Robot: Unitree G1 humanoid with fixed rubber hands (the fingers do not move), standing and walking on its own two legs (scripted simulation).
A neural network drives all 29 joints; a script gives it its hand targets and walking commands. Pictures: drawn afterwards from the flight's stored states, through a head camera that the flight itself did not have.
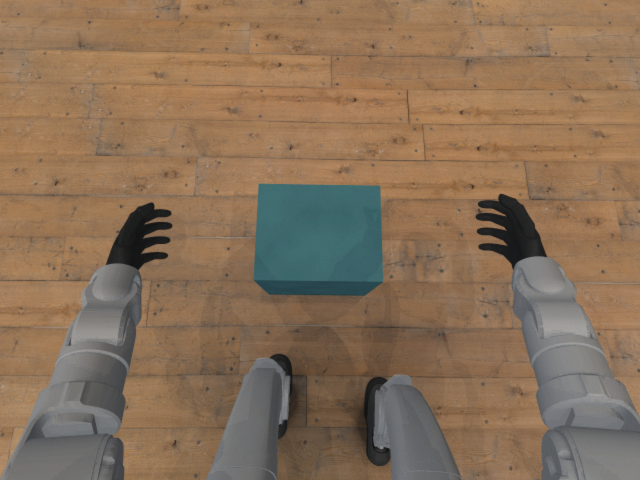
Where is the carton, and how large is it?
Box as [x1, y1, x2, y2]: [254, 184, 382, 295]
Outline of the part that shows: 259,184 254,280 269,294 364,295 382,281 379,186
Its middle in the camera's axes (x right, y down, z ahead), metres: +0.00 +0.03 +0.96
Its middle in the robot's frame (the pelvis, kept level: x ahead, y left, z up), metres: +0.49 +0.02 -0.55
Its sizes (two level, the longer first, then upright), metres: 0.267 0.212 0.291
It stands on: the floor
